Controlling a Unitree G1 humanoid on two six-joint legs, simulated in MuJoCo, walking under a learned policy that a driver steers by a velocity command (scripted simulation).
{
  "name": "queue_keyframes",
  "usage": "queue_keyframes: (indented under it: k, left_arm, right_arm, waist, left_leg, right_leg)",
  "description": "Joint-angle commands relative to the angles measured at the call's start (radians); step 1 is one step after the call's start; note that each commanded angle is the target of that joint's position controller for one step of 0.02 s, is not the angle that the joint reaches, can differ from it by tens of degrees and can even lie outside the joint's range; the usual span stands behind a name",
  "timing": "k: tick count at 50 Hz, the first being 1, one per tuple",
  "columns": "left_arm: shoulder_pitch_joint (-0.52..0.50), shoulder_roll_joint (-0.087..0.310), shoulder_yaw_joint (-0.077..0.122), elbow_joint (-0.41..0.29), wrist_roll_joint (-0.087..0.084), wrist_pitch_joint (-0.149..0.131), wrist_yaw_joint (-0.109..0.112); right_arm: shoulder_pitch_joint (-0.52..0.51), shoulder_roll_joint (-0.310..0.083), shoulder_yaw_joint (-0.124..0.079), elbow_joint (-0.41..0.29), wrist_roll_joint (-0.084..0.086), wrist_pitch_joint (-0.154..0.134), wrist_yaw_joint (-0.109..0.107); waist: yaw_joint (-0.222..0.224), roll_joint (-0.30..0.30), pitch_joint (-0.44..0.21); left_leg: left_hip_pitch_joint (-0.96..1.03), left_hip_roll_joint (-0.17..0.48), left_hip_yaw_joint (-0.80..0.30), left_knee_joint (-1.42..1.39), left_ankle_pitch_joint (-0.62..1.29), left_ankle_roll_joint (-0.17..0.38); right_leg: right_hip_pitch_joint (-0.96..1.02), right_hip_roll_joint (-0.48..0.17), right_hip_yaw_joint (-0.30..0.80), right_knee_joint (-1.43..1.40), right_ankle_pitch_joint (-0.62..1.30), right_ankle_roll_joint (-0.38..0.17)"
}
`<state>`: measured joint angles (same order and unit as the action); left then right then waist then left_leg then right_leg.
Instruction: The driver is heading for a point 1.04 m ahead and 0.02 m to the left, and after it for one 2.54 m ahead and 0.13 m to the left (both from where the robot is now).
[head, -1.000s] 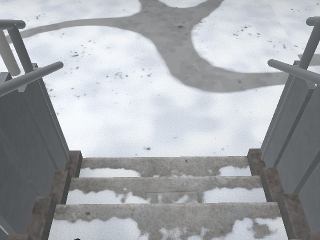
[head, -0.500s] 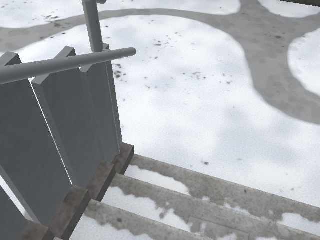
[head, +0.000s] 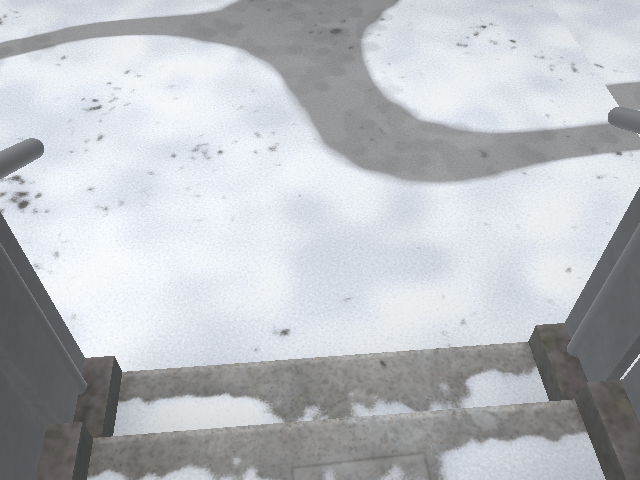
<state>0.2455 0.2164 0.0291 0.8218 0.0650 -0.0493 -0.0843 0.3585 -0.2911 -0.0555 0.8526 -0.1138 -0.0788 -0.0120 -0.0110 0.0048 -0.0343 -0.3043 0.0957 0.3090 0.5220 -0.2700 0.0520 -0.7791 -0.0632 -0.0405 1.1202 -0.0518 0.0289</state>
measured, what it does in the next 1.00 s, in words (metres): goes down: right foot, then left foot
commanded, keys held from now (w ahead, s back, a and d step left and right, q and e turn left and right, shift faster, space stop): e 0.20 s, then q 0.32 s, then w+q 0.48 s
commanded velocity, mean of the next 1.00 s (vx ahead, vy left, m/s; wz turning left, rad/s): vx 0.15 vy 0.00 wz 0.09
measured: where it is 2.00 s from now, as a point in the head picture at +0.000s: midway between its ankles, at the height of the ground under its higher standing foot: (310, 454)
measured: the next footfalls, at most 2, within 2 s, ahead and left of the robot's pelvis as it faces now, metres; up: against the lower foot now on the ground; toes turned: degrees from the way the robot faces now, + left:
right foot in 0.20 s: +0.07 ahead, -0.17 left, +0.00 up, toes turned -15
left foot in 0.80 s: +0.07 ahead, +0.08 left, +0.00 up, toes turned +8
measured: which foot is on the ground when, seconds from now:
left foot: down 0.00-0.20, up 0.22-0.78, down 0.80-1.00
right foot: up 0.00-0.18, down 0.20-0.78, up 0.80-1.00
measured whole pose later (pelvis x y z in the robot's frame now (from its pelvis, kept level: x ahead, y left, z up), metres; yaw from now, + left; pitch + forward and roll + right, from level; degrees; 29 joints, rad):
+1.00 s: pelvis +0.14 -0.01 -0.03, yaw +10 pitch +3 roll +3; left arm 0.24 0.20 0.03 0.89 0.10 -0.08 -0.04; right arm 0.47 -0.14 -0.03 1.01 -0.09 -0.11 0.06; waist -0.03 -0.04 -0.10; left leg -0.25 -0.11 -0.01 0.73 -0.53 0.09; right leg -0.81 -0.09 0.06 1.06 0.08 -0.04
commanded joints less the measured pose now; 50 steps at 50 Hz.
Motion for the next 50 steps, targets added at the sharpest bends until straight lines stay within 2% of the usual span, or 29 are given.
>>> queue_keyframes:
  k: [1,6,10,11,12,13,14,15,16,17,18,19,20,22,24,26,29,32,37,39,40,41,42,43,44,45,46,48,50]
  left_arm:
    - [0.065,0.012,0.007,-0.077,0.013,0.013,0.02]
    - [-0.043,0.003,0.019,-0.132,0.007,0.039,0.036]
    - [0.106,0.092,0.099,-0.073,-0.036,-0.006,0.048]
    - [0.289,0.214,0.132,-0.034,-0.003,-0.03,0.081]
    - [0.463,0.287,0.148,-0.02,0.043,-0.047,0.063]
    - [0.537,0.237,0.145,0.059,0.068,-0.055,0.024]
    - [0.428,0.193,0.129,0.066,0.012,-0.054,0.003]
    - [0.28,0.131,0.108,0.045,-0.053,-0.043,-0.017]
    - [0.17,0.085,0.089,0.009,-0.085,-0.032,-0.037]
    - [0.091,0.06,0.072,-0.015,-0.066,-0.027,-0.045]
    - [-0.018,-0.066,0.014,-0.037,-0.072,0.015,0.038]
    - [-0.067,0.036,0.026,-0.061,-0.06,0.027,0.071]
    - [-0.055,0.109,0.034,-0.041,0.012,-0.017,-0.002]
    - [-0.03,0.124,0.042,0.005,-0.013,-0.028,-0.026]
    - [0.106,0.154,0.052,0.052,-0.037,-0.038,-0.009]
    - [0.215,0.243,0.105,0.045,-0.032,-0.043,0.069]
    - [0.349,0.169,0.108,0.068,-0.046,-0.008,0.127]
    - [0.234,0.097,0.091,0.031,-0.024,-0.041,0.124]
    - [0.119,0.145,0.106,0.025,-0.006,-0.056,0.134]
    - [0.088,0.161,0.113,0.037,0.016,-0.042,0.12]
    - [0.05,0.106,0.102,0.022,0.039,-0.049,0.092]
    - [0.076,-0.057,0.045,-0.035,0.02,-0.07,0.059]
    - [-0.082,-0.061,0.026,-0.116,-0.034,-0.07,0.043]
    - [-0.137,0.028,0.039,-0.093,-0.028,-0.061,0.048]
    - [-0.076,0.096,0.061,-0.042,-0.011,-0.061,0.061]
    - [-0.005,0.099,0.061,-0.002,0.012,-0.054,0.068]
    - [0.056,0.013,0.018,0.034,0.043,-0.039,0.065]
    - [0.098,0.009,-0.004,0.073,0.066,-0.031,0.034]
    - [0.055,0.035,-0.012,0.059,0.027,-0.039,0.027]
  right_arm:
    - [0.011,-0.124,-0.045,-0.034,0.011,-0.009,-0.021]
    - [0.039,-0.109,-0.077,-0.018,0.022,-0.014,-0.078]
    - [-0.007,-0.106,-0.092,-0.007,0.028,-0.02,-0.067]
    - [-0.054,0.009,-0.058,-0.092,0.025,-0.026,-0.051]
    - [-0.061,0.072,-0.029,-0.156,0.055,-0.043,-0.031]
    - [-0.148,0.056,-0.027,-0.138,0.106,-0.03,-0.025]
    - [-0.125,0.024,-0.032,-0.105,0.111,-0.024,-0.021]
    - [-0.018,-0.029,-0.049,-0.032,0.078,-0.026,-0.01]
    - [0.107,-0.015,-0.046,0.033,0.063,-0.025,0.003]
    - [0.19,0.018,-0.039,0.095,0.064,-0.015,0.024]
    - [0.08,0.092,-0.008,0.07,0.125,0.082,0.009]
    - [0.084,0.11,0.004,0.064,0.141,0.117,0.006]
    - [0.298,0.046,-0.02,0.147,0.093,0.047,0.08]
    - [0.303,0.016,-0.043,0.159,0.079,-0.012,0.102]
    - [0.074,-0.059,-0.064,0.071,0.064,-0.021,0.03]
    - [-0.177,0.049,-0.013,-0.045,0.071,0.016,-0.052]
    - [-0.176,0.1,0.036,-0.037,0.044,0.045,-0.075]
    - [-0.012,0.041,0.008,0.032,0.011,0.009,-0.034]
    - [-0.073,0.088,-0.016,0.023,0.052,-0.053,0.028]
    - [0.116,0.062,-0.053,0.103,0.026,-0.082,0.017]
    - [0.322,-0.014,-0.08,0.175,-0.02,-0.1,0.001]
    - [0.492,-0.138,-0.087,0.193,-0.017,-0.114,0.007]
    - [0.543,-0.124,-0.084,0.238,-0.024,-0.108,0.063]
    - [0.345,-0.046,-0.061,0.196,0.031,-0.097,0.099]
    - [0.176,0.007,-0.043,0.14,0.074,-0.079,0.121]
    - [0.049,0.046,-0.028,0.093,0.077,-0.059,0.129]
    - [-0.036,0.112,0.002,0.077,0.038,-0.039,0.113]
    - [-0.122,0.135,0.029,0.027,0.013,-0.046,0.07]
    - [-0.054,0.064,0.03,0.05,0.019,-0.066,0.035]
  waist:
    - [0.002,0.076,0.012]
    - [-0.079,0.107,0.035]
    - [0.041,0.019,-0.055]
    - [0.095,-0.19,-0.257]
    - [0.129,-0.121,-0.341]
    - [0.203,0.007,-0.079]
    - [0.133,-0.055,-0.02]
    - [0.032,-0.076,-0.017]
    - [-0.042,-0.115,0.002]
    - [-0.077,-0.121,0.018]
    - [-0.065,-0.022,-0.068]
    - [-0.087,-0.062,-0.075]
    - [-0.14,-0.1,0.098]
    - [-0.091,-0.095,0.092]
    - [0.033,-0.118,0.083]
    - [0.16,-0.095,-0.001]
    - [0.203,-0.063,0.02]
    - [0.122,-0.129,0.056]
    - [0.069,-0.085,0.093]
    - [-0.048,0.044,0.057]
    - [-0.129,0.146,0.022]
    - [-0.117,0.114,-0.091]
    - [-0.177,0.071,0.133]
    - [-0.121,0.053,0.206]
    - [-0.044,0.015,0.135]
    - [0.019,0.0,0.107]
    - [0.065,-0.048,0.131]
    - [0.067,0.038,0.06]
    - [0.03,0.003,0.014]
  left_leg:
    - [0.124,0.407,-0.24,-0.216,0.367,0.206]
    - [0.183,0.376,-0.198,-0.244,0.087,0.148]
    - [0.013,0.276,-0.056,0.012,-0.032,0.015]
    - [-0.296,0.103,0.045,0.443,-0.468,-0.095]
    - [-0.549,-0.013,-0.205,0.538,-0.585,-0.12]
    - [-0.693,-0.052,-0.367,0.527,-0.501,-0.122]
    - [-0.696,-0.02,-0.361,0.546,-0.434,-0.111]
    - [-0.577,0.047,-0.331,0.548,-0.357,-0.114]
    - [-0.388,0.062,-0.321,0.587,-0.277,-0.13]
    - [-0.225,0.033,-0.313,0.669,-0.142,-0.146]
    - [-0.087,-0.052,-0.351,0.585,-0.054,-0.111]
    - [-0.023,-0.077,-0.316,0.638,0.097,-0.083]
    - [0.036,-0.037,-0.334,0.778,0.157,-0.122]
    - [0.009,-0.069,-0.295,0.765,0.002,-0.16]
    - [-0.278,-0.027,-0.359,0.653,-0.082,-0.171]
    - [-0.526,-0.035,-0.353,0.565,-0.202,-0.19]
    - [-0.575,-0.002,-0.329,0.327,-0.225,-0.158]
    - [-0.275,-0.056,-0.206,0.406,-0.181,-0.056]
    - [0.033,-0.119,-0.159,0.19,-0.092,0.038]
    - [0.321,-0.17,-0.162,-0.061,0.049,0.029]
    - [0.564,-0.056,-0.438,-0.091,0.171,0.085]
    - [0.796,0.209,-0.845,-0.042,0.581,0.293]
    - [0.737,0.331,-1.029,-0.162,0.261,0.386]
    - [0.661,0.305,-0.936,-0.153,0.089,0.368]
    - [0.454,0.205,-0.798,-0.102,0.041,0.324]
    - [0.211,0.148,-0.671,-0.068,0.158,0.312]
    - [-0.046,0.097,-0.571,-0.055,0.197,0.256]
    - [-0.286,-0.035,-0.47,-0.012,0.105,0.215]
    - [-0.417,-0.077,-0.436,0.091,-0.016,0.193]
  right_leg:
    - [0.005,-0.046,0.033,-0.121,-0.082,-0.013]
    - [0.128,0.008,-0.08,-0.328,-0.23,-0.058]
    - [0.698,0.099,-0.101,-0.724,0.047,-0.15]
    - [1.132,-0.154,0.205,-0.647,0.685,-0.339]
    - [1.296,-0.368,0.517,-0.672,0.739,-0.515]
    - [1.138,-0.363,0.486,-0.718,0.644,-0.458]
    - [1.021,-0.333,0.354,-0.711,0.581,-0.408]
    - [0.853,-0.272,0.212,-0.696,0.52,-0.339]
    - [0.603,-0.231,0.122,-0.696,0.498,-0.277]
    - [0.381,-0.187,0.06,-0.707,0.488,-0.22]
    - [0.397,-0.199,0.057,-0.719,0.643,-0.222]
    - [0.334,-0.213,0.012,-0.707,0.616,-0.231]
    - [0.057,-0.16,-0.049,-0.716,0.272,-0.169]
    - [0.066,-0.164,-0.029,-0.686,-0.052,-0.153]
    - [0.373,-0.289,0.153,-0.672,-0.015,-0.254]
    - [0.698,-0.413,0.309,-0.681,0.298,-0.447]
    - [0.773,-0.441,0.365,-0.804,-0.217,-0.408]
    - [0.454,-0.341,0.226,-0.896,-0.669,-0.317]
    - [0.384,-0.3,0.02,-0.798,-0.657,-0.208]
    - [0.292,-0.206,-0.094,-0.418,-0.544,-0.203]
    - [0.026,-0.073,-0.1,-0.043,-0.607,-0.156]
    - [-0.22,0.09,0.103,0.131,-0.645,-0.127]
    - [-0.55,0.109,0.28,0.082,-0.63,-0.119]
    - [-0.612,0.002,0.239,0.148,-0.562,-0.096]
    - [-0.452,-0.008,0.155,0.217,-0.477,-0.086]
    - [-0.297,-0.015,0.111,0.196,-0.397,-0.084]
    - [-0.128,-0.065,0.153,0.109,-0.166,-0.093]
    - [0.061,-0.044,0.14,-0.048,0.246,-0.076]
    - [0.251,-0.03,0.1,-0.252,0.54,-0.047]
